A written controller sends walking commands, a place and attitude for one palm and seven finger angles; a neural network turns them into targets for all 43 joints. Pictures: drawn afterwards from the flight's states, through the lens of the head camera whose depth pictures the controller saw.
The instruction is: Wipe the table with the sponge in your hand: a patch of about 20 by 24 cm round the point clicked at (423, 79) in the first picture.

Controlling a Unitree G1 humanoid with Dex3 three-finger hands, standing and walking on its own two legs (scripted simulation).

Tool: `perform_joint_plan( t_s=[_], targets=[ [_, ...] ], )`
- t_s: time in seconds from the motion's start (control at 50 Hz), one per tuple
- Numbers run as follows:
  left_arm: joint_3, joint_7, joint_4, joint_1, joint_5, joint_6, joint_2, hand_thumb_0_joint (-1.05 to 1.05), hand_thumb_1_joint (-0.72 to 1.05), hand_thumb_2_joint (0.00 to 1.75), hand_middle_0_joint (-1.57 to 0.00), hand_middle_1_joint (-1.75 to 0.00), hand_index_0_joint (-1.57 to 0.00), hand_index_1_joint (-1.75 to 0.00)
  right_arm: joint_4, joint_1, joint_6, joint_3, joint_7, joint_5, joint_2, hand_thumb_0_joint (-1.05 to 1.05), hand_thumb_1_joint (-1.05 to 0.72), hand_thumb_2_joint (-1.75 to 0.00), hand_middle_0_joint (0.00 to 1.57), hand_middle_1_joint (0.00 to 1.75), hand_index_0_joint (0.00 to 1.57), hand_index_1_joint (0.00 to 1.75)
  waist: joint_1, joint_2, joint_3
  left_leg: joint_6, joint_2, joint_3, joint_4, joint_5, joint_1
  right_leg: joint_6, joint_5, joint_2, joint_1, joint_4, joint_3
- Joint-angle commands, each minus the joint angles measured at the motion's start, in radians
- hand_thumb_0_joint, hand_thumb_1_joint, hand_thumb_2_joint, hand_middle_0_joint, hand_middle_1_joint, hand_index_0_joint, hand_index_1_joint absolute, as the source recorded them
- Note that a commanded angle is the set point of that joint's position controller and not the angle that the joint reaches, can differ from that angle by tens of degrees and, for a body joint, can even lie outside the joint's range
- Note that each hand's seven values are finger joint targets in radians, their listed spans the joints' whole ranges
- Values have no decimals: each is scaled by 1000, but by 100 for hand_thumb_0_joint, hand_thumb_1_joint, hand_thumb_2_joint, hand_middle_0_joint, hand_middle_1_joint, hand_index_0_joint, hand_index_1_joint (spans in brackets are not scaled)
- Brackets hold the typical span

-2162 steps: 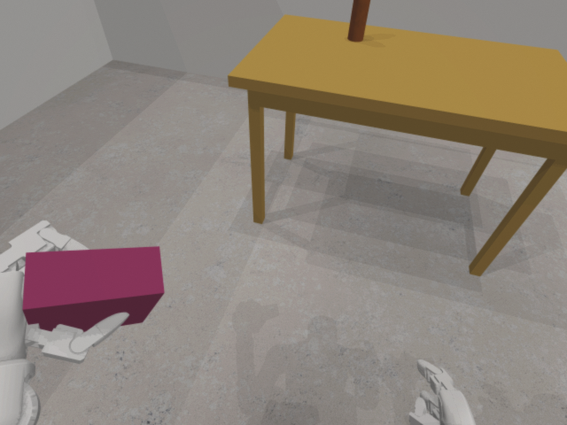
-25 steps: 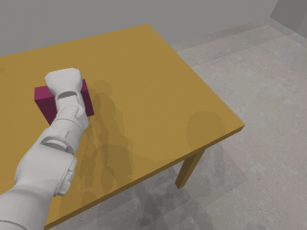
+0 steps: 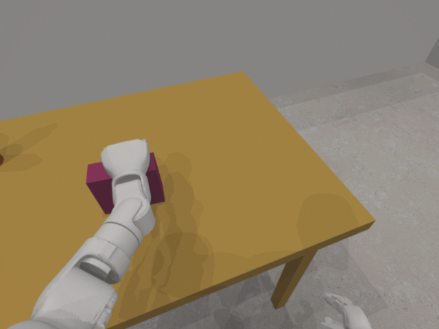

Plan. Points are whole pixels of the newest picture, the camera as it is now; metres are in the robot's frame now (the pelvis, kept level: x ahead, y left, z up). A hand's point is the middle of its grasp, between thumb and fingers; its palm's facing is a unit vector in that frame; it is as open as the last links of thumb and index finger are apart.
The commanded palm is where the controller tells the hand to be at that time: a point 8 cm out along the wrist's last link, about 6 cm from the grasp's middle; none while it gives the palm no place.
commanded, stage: wipe back along the third lane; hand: left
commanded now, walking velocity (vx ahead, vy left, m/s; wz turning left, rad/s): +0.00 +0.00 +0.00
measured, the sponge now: (131, 189) +0.39 +0.23 +0.02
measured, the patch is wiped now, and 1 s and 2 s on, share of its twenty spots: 0.95 0.95 0.95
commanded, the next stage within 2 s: slide back across to the middle lane in 1.70 s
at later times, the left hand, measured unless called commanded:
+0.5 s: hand (142, 200) +0.33 +0.18 +0.06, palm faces +0.02 -0.01 -1.00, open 9.2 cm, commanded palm +0.28 +0.16 +0.08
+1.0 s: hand (147, 213) +0.31 +0.17 +0.06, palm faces +0.01 -0.02 -1.00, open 9.2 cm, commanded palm +0.26 +0.14 +0.08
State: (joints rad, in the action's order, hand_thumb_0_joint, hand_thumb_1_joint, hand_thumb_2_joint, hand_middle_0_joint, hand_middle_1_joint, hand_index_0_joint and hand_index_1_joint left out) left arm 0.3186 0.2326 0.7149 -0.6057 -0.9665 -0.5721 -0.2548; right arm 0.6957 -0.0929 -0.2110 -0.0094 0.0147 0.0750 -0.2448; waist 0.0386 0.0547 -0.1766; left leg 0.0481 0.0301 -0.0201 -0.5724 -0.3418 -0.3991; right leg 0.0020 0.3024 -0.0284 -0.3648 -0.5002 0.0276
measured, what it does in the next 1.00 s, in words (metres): stands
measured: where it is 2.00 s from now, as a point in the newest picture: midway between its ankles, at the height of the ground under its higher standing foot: outside the picture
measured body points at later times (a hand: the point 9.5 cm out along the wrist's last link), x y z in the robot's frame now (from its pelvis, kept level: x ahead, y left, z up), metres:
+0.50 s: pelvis -0.02 -0.01 +0.00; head -0.03 -0.03 +0.45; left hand +0.33 +0.18 +0.11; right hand +0.19 -0.22 -0.10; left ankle -0.04 +0.09 -0.73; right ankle -0.04 -0.13 -0.73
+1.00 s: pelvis -0.03 -0.03 +0.00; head -0.05 -0.06 +0.45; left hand +0.30 +0.17 +0.11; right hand +0.18 -0.25 -0.09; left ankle -0.04 +0.09 -0.73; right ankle -0.04 -0.13 -0.73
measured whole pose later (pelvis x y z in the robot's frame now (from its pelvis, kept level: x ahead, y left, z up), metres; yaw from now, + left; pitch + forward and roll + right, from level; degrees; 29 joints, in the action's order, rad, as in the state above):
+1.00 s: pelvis -0.03 -0.03 +0.00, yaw +0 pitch +4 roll +0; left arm 0.38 0.22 0.48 -0.37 -0.99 -0.63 -0.22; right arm 0.68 -0.04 -0.21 -0.02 0.03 0.10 -0.26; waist 0.06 0.07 -0.14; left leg 0.01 0.01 -0.02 -0.54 -0.30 -0.31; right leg -0.03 0.29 -0.04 -0.31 -0.54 0.03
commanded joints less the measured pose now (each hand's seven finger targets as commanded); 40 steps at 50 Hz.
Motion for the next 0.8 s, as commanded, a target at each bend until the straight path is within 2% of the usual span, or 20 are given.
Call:
perform_joint_plan(
  t_s=[0.0,0.1,0.14,0.2,0.26,0.34,0.36,0.42,0.44,0.46,0.48,0.52,0.54,0.58,0.64,0.7,0.72,0.74,0.76,0.78],
  targets=[
    [9,-84,-106,-19,42,-8,36,0,10,130,-120,-160,-120,-160,-149,113,34,33,0,9,-125,0,-90,-90,20,30,20,30,-16,-155,-194,-17,-30,8,22,579,159,-68,-619,-3,161,-19,-56],
    [44,-91,-162,-18,34,-21,59,0,10,130,-120,-160,-120,-160,-160,146,29,27,3,12,-121,0,-90,-90,20,30,20,30,-17,-122,-160,-22,-32,3,32,555,172,-73,-566,-1,138,-16,-62],
    [16,-90,-199,6,36,-19,39,0,10,130,-120,-160,-120,-160,-168,159,29,32,7,12,-122,0,-90,-90,20,30,20,30,-6,-139,-185,-22,-34,-1,31,573,179,-76,-579,0,158,-18,-54],
    [93,-91,-219,19,28,-28,105,0,10,130,-120,-160,-120,-160,-172,173,25,27,15,13,-117,0,-90,-90,20,30,20,30,-14,-117,-164,-22,-31,1,29,554,185,-77,-553,-2,137,-20,-60],
    [51,-84,-232,61,31,-30,65,0,10,130,-120,-160,-120,-160,-175,180,24,28,17,14,-120,0,-90,-90,20,30,20,30,-1,-141,-169,-21,-28,3,34,519,176,-80,-544,-4,158,-21,-54],
    [62,-81,-258,75,35,-42,83,0,10,130,-120,-160,-120,-160,-183,209,20,26,22,17,-117,0,-90,-90,20,30,20,30,4,-151,-135,-22,-31,-2,55,455,155,-82,-472,-5,146,-13,-59],
    [84,-79,-261,72,33,-45,97,0,10,130,-120,-160,-120,-160,-182,208,19,25,22,18,-116,0,-90,-90,20,30,20,30,-1,-144,-124,-20,-29,1,57,431,160,-80,-447,-6,136,-10,-59],
    [83,-75,-248,69,32,-59,94,0,10,130,-120,-160,-120,-160,-182,217,20,22,23,21,-113,0,-90,-90,20,30,20,30,5,-126,-93,-19,-26,3,75,363,146,-83,-369,-8,119,3,-60],
    [52,-73,-259,64,34,-56,68,0,10,130,-120,-160,-120,-160,-181,221,20,25,22,20,-115,0,-90,-90,20,30,20,30,9,-143,-106,-17,-27,-1,78,354,144,-85,-358,-10,126,8,-53],
    [64,-72,-258,80,35,-58,73,0,10,130,-120,-160,-120,-160,-184,220,20,22,19,22,-115,0,-90,-90,20,30,20,30,9,-150,-101,-14,-23,5,79,336,143,-81,-344,-8,131,11,-52],
    [42,-68,-251,93,36,-60,56,0,10,130,-120,-160,-120,-160,-181,222,23,22,18,22,-115,0,-90,-90,20,30,20,30,13,-145,-97,-16,-21,9,79,328,139,-82,-344,-8,132,13,-47],
    [66,-70,-253,118,38,-61,79,0,10,130,-120,-160,-120,-160,-184,226,24,19,18,23,-113,0,-90,-90,20,30,20,30,15,-160,-94,-16,-20,9,86,309,134,-79,-322,-8,132,17,-46],
    [37,-69,-263,121,37,-57,57,0,10,130,-120,-160,-120,-160,-185,233,24,22,19,22,-116,0,-90,-90,20,30,20,30,21,-157,-97,-17,-24,2,91,306,131,-83,-305,-10,130,17,-42],
    [81,-68,-272,131,43,-56,96,0,10,130,-120,-160,-120,-160,-192,236,27,22,22,24,-111,0,-90,-90,20,30,20,30,17,-146,-84,-12,-19,10,89,282,133,-80,-278,-10,124,22,-46],
    [54,-67,-285,147,41,-55,73,0,10,130,-120,-160,-120,-160,-193,248,29,24,25,25,-114,0,-90,-90,20,30,20,30,25,-155,-72,-13,-21,2,99,260,125,-83,-244,-13,117,30,-39],
    [100,-66,-288,143,43,-58,109,0,10,130,-120,-160,-120,-160,-192,251,33,22,27,29,-112,0,-90,-90,20,30,20,30,14,-155,-43,-11,-18,11,100,226,124,-78,-208,-11,102,40,-37],
    [97,-66,-291,146,47,-58,109,0,10,130,-120,-160,-120,-160,-192,250,36,23,27,27,-112,0,-90,-90,20,30,20,30,18,-161,-53,-8,-16,12,99,227,126,-78,-214,-12,110,38,-38],
    [54,-64,-297,161,47,-56,72,0,10,130,-120,-160,-120,-160,-192,256,37,26,27,27,-115,0,-90,-90,20,30,20,30,27,-175,-59,-9,-17,6,102,225,118,-79,-209,-14,116,41,-30],
    [85,-64,-301,179,49,-58,100,0,10,130,-120,-160,-120,-160,-192,254,38,24,26,28,-113,0,-90,-90,20,30,20,30,22,-166,-63,-6,-12,17,97,231,127,-76,-225,-10,127,40,-28],
    [70,-63,-294,163,49,-59,79,0,10,130,-120,-160,-120,-160,-187,254,37,23,24,28,-114,0,-90,-90,20,30,20,30,20,-172,-47,-8,-14,17,97,219,122,-75,-216,-10,117,44,-27]
  ],
)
